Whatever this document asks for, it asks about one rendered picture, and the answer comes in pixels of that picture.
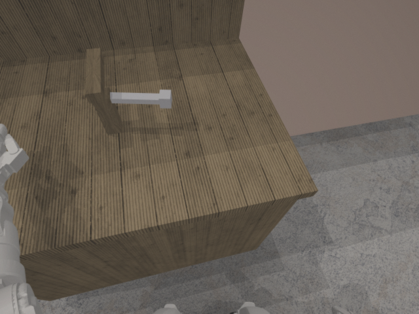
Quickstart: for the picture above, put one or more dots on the robot left forearm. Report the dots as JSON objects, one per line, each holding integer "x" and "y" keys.
{"x": 11, "y": 270}

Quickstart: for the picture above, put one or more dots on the counter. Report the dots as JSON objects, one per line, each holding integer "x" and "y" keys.
{"x": 114, "y": 192}

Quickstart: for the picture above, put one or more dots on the left robot upper arm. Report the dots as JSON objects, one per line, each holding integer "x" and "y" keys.
{"x": 18, "y": 299}

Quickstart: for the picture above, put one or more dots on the tap lever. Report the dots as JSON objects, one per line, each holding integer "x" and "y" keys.
{"x": 164, "y": 98}

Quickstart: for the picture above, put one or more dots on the left robot shin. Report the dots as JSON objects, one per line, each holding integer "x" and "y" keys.
{"x": 170, "y": 306}

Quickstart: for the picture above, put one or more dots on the robot left hand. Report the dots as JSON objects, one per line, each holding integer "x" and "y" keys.
{"x": 11, "y": 161}

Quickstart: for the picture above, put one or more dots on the robot shin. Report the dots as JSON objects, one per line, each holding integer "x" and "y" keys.
{"x": 247, "y": 304}
{"x": 170, "y": 306}

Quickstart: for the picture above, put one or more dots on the right robot shin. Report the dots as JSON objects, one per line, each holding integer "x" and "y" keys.
{"x": 247, "y": 304}

